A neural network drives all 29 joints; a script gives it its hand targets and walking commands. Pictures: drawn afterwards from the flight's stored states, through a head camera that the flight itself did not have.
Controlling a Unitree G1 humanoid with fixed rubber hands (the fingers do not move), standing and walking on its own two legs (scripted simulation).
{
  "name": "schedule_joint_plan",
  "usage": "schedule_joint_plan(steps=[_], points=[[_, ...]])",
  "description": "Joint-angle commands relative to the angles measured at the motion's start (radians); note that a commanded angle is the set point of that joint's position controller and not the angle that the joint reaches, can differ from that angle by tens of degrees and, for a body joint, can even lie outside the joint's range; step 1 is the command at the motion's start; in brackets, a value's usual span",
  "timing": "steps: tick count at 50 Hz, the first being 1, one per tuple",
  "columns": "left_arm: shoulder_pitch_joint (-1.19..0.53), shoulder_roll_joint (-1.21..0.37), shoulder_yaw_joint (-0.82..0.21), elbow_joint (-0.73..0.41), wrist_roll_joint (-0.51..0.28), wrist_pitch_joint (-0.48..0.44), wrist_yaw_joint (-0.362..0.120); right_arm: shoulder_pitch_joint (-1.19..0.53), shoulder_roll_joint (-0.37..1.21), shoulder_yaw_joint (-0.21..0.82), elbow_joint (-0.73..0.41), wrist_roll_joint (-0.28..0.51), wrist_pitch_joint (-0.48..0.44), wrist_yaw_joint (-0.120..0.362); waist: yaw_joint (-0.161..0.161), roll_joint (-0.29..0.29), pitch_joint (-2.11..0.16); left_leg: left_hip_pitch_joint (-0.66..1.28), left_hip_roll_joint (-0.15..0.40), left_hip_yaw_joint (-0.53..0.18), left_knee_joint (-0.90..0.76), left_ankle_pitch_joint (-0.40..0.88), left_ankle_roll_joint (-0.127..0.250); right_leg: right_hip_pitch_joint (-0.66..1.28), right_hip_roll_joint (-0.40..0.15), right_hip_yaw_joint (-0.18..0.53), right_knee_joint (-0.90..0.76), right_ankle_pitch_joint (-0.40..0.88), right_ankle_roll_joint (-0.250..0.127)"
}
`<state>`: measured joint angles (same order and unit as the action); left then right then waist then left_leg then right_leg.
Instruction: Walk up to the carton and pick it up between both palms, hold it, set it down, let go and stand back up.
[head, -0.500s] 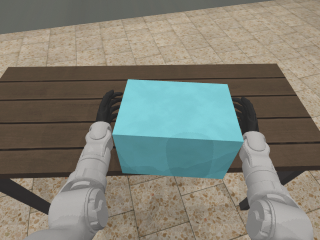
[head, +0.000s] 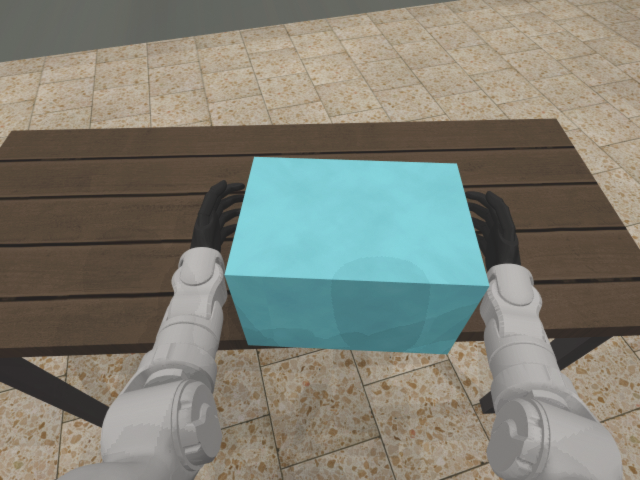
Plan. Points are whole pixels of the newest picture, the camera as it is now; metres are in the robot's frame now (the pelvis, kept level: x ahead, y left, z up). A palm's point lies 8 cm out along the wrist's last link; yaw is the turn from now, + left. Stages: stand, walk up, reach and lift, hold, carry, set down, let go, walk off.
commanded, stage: set down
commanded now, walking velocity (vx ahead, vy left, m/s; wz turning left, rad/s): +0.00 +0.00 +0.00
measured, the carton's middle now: (350, 255) +0.41 -0.01 +0.01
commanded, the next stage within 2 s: none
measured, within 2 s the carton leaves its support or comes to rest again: neither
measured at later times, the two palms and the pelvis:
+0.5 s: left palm (210, 243) +0.39 +0.18 +0.05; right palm (499, 257) +0.38 -0.20 +0.05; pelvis +0.00 +0.00 +0.00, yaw +0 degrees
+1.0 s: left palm (214, 241) +0.42 +0.19 +0.02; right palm (489, 248) +0.41 -0.20 +0.03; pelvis +0.00 +0.00 -0.01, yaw -4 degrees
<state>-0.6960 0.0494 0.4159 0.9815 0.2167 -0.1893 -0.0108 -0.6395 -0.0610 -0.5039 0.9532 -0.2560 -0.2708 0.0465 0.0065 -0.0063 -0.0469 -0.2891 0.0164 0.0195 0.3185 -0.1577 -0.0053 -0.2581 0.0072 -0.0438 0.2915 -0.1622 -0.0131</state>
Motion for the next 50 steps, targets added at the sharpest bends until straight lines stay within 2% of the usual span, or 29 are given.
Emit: schedule_joint_plan(steps=[1,2,3,6,8,10,11,13,14,18,19,22,25,26,27,30,31,32,34,37,38,40,41,42,43,44,45,48,50], points=[[-0.485,-0.446,-0.234,-0.054,0.034,-0.015,-0.087,-0.483,0.457,0.305,-0.04,-0.054,-0.027,0.121,0.002,-0.018,-0.407,0.14,-0.005,0.059,0.004,0.295,-0.036,0.208,-0.004,-0.028,0.023,0.354,0.04],[-0.495,-0.438,-0.236,-0.047,0.039,-0.015,-0.087,-0.467,0.444,0.288,-0.013,-0.063,-0.02,0.12,-0.012,-0.012,-0.406,0.132,-0.005,0.062,-0.004,0.269,-0.032,0.219,-0.006,-0.031,0.021,0.342,0.038],[-0.471,-0.427,-0.217,-0.036,0.051,-0.011,-0.089,-0.444,0.436,0.284,-0.003,-0.067,-0.012,0.12,-0.003,-0.007,-0.369,0.116,-0.008,0.065,-0.014,0.249,-0.028,0.218,-0.008,-0.029,0.022,0.32,0.035],[-0.507,-0.437,-0.233,-0.069,0.046,-0.011,-0.086,-0.466,0.424,0.259,-0.021,-0.076,-0.015,0.124,-0.022,0.001,-0.378,0.139,-0.003,0.062,-0.02,0.21,-0.028,0.159,-0.006,-0.031,0.005,0.257,0.027],[-0.486,-0.445,-0.227,-0.056,0.052,-0.017,-0.087,-0.455,0.431,0.255,-0.044,-0.084,-0.02,0.12,-0.01,-0.003,-0.389,0.143,-0.003,0.057,-0.006,0.225,-0.03,0.158,-0.007,-0.034,0.009,0.279,0.029],[-0.477,-0.433,-0.207,-0.046,0.069,-0.017,-0.093,-0.45,0.444,0.255,-0.027,-0.09,-0.015,0.121,-0.014,-0.02,-0.382,0.127,-0.003,0.059,-0.014,0.233,-0.027,0.182,-0.006,-0.043,0.014,0.302,0.039],[-0.468,-0.443,-0.208,-0.048,0.07,-0.018,-0.096,-0.436,0.463,0.262,-0.027,-0.085,-0.015,0.118,-0.007,-0.003,-0.362,0.117,-0.008,0.061,-0.01,0.245,-0.031,0.196,-0.01,-0.034,0.016,0.308,0.038],[-0.45,-0.431,-0.198,-0.051,0.073,-0.012,-0.098,-0.421,0.455,0.268,-0.015,-0.076,-0.014,0.121,-0.006,0.007,-0.353,0.126,-0.007,0.063,-0.009,0.261,-0.03,0.192,-0.013,-0.033,0.018,0.328,0.037],[-0.462,-0.437,-0.211,-0.056,0.073,-0.013,-0.1,-0.422,0.459,0.261,-0.021,-0.086,-0.014,0.119,-0.018,-0.005,-0.366,0.127,-0.009,0.058,-0.006,0.258,-0.028,0.192,-0.011,-0.038,0.024,0.341,0.042],[-0.433,-0.403,-0.181,-0.03,0.084,-0.013,-0.104,-0.395,0.433,0.251,-0.019,-0.1,-0.008,0.117,-0.017,-0.013,-0.334,0.108,-0.014,0.063,-0.017,0.235,-0.015,0.199,-0.017,-0.027,0.028,0.345,0.049],[-0.432,-0.407,-0.178,-0.035,0.079,-0.012,-0.105,-0.39,0.43,0.247,-0.024,-0.093,-0.006,0.116,-0.011,-0.011,-0.325,0.093,-0.013,0.071,-0.028,0.186,-0.017,0.195,-0.018,-0.028,0.019,0.296,0.049],[-0.424,-0.414,-0.169,-0.039,0.084,-0.008,-0.103,-0.395,0.429,0.252,-0.03,-0.098,0.001,0.125,0.0,-0.028,-0.347,0.117,-0.013,0.066,-0.031,0.192,-0.012,0.16,-0.011,-0.038,0.018,0.258,0.05],[-0.419,-0.396,-0.175,-0.02,0.083,-0.008,-0.105,-0.387,0.425,0.246,-0.04,-0.093,0.007,0.122,-0.015,-0.018,-0.322,0.119,-0.007,0.066,-0.013,0.215,-0.008,0.159,-0.013,-0.031,0.02,0.289,0.048],[-0.417,-0.396,-0.17,-0.033,0.083,-0.015,-0.102,-0.39,0.407,0.242,-0.048,-0.099,0.003,0.121,-0.005,-0.015,-0.347,0.125,-0.007,0.064,-0.017,0.211,-0.009,0.155,-0.012,-0.027,0.017,0.272,0.05],[-0.43,-0.386,-0.179,-0.031,0.08,-0.017,-0.099,-0.385,0.41,0.233,-0.044,-0.104,0.001,0.121,-0.015,-0.014,-0.348,0.126,-0.002,0.06,-0.019,0.198,-0.01,0.139,-0.014,-0.032,0.015,0.247,0.043],[-0.418,-0.307,-0.149,-0.031,0.083,-0.025,-0.078,-0.357,0.335,0.207,-0.01,-0.091,0.004,0.117,-0.004,0.002,-0.339,0.133,-0.002,0.063,-0.012,0.213,-0.014,0.113,-0.012,-0.027,0.019,0.239,0.043],[-0.509,-0.33,-0.103,0.018,0.095,0.004,-0.1,-0.466,0.417,0.214,-0.058,-0.103,0.03,0.118,0.034,-0.057,-0.256,0.016,-0.017,0.081,-0.048,0.088,0.035,0.093,-0.023,-0.018,-0.005,0.065,0.068],[-0.514,-0.341,-0.096,0.024,0.101,0.016,-0.109,-0.448,0.438,0.197,-0.059,-0.125,0.044,0.129,0.032,-0.042,-0.26,0.024,-0.01,0.091,-0.069,0.053,0.039,0.106,-0.025,-0.012,0.001,0.056,0.065],[-0.505,-0.335,-0.093,0.008,0.103,0.022,-0.106,-0.441,0.41,0.18,-0.069,-0.139,0.054,0.138,0.041,-0.025,-0.308,0.064,-0.008,0.097,-0.057,0.073,0.025,0.105,-0.02,-0.019,0.001,0.069,0.058],[-0.484,-0.299,-0.084,0.008,0.109,0.016,-0.092,-0.43,0.37,0.168,-0.068,-0.141,0.057,0.128,0.05,-0.014,-0.358,0.123,-0.001,0.095,-0.027,0.147,0.01,0.08,-0.011,-0.024,0.004,0.125,0.055],[-0.471,-0.239,-0.076,0.008,0.102,0.009,-0.076,-0.414,0.307,0.164,-0.058,-0.131,0.055,0.117,0.053,-0.014,-0.374,0.124,-0.001,0.095,-0.015,0.169,0.007,0.077,-0.009,-0.021,0.01,0.134,0.053],[-0.455,-0.113,-0.063,0.011,0.083,-0.007,-0.036,-0.399,0.187,0.153,-0.036,-0.086,0.049,0.081,0.054,-0.009,-0.394,0.139,0.003,0.096,0.004,0.212,0.005,0.054,-0.007,-0.015,0.016,0.154,0.053],[-0.45,-0.022,-0.056,0.003,0.053,-0.015,-0.005,-0.39,0.076,0.151,0.001,-0.036,0.043,0.055,0.058,-0.007,-0.416,0.134,0.003,0.096,0.017,0.232,0.005,0.038,-0.006,-0.006,0.024,0.16,0.05],[-0.467,0.041,-0.086,0.011,0.005,-0.026,0.03,-0.427,0.018,0.186,0.02,0.041,0.035,0.029,0.066,0.009,-0.451,0.116,0.009,0.091,0.036,0.258,0.001,0.011,0.0,0.002,0.031,0.172,0.042],[-0.502,0.11,-0.14,0.033,-0.072,-0.042,0.071,-0.479,-0.055,0.237,0.032,0.129,0.025,0.0,0.061,0.03,-0.525,0.072,0.014,0.082,0.069,0.288,-0.014,-0.023,0.008,0.014,0.046,0.199,0.029],[-0.535,0.132,-0.194,0.053,-0.154,-0.058,0.099,-0.526,-0.088,0.315,0.086,0.204,0.022,-0.016,0.071,0.028,-0.568,0.058,0.02,0.07,0.104,0.31,-0.022,-0.051,0.018,0.013,0.065,0.216,0.021],[-0.566,0.168,-0.238,0.098,-0.224,-0.08,0.115,-0.561,-0.122,0.366,0.112,0.273,0.016,-0.029,0.064,0.037,-0.63,0.048,0.026,0.058,0.142,0.338,-0.035,-0.08,0.019,0.014,0.091,0.237,0.015],[-0.62,0.239,-0.332,0.205,-0.376,-0.157,0.121,-0.63,-0.225,0.498,0.177,0.449,-0.013,-0.058,0.074,0.049,-0.786,0.074,0.024,0.036,0.264,0.46,-0.058,-0.132,0.03,0.002,0.167,0.324,0.016],[-0.634,0.296,-0.358,0.277,-0.421,-0.188,0.109,-0.661,-0.296,0.562,0.24,0.542,-0.043,-0.072,0.067,0.046,-0.836,0.071,0.023,0.029,0.324,0.541,-0.076,-0.161,0.036,-0.006,0.219,0.405,0.026]])
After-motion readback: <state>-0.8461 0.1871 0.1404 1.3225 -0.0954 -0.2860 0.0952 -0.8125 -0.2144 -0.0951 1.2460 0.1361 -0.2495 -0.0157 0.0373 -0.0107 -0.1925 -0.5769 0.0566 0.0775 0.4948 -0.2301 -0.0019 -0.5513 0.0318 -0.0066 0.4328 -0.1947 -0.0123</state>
